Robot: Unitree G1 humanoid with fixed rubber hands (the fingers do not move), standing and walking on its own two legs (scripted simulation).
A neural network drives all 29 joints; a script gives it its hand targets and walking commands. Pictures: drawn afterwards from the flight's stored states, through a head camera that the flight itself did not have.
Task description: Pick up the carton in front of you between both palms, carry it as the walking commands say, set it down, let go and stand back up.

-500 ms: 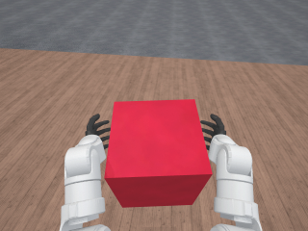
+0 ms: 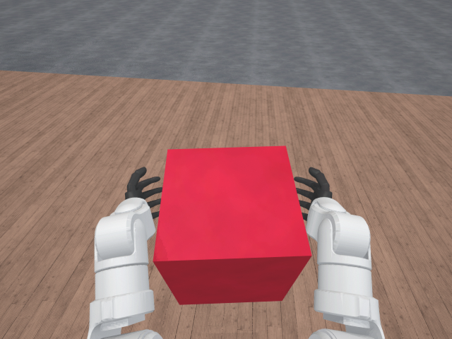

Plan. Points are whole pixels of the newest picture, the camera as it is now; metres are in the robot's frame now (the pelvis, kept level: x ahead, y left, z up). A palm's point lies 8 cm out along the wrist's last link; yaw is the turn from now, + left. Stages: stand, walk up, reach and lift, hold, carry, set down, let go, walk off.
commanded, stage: carry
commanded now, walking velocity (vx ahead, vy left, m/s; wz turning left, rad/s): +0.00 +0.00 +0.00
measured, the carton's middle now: (229, 230) +0.33 +0.00 +0.04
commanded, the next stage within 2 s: none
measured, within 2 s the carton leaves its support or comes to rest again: neither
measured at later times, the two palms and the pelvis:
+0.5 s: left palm (136, 209) +0.33 +0.16 +0.11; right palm (318, 209) +0.33 -0.15 +0.11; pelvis +0.00 +0.00 +0.00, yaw +0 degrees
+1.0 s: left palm (171, 171) +0.44 +0.12 +0.10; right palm (321, 168) +0.45 -0.19 +0.10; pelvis +0.11 -0.04 +0.01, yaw -1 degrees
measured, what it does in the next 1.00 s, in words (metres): walks ahead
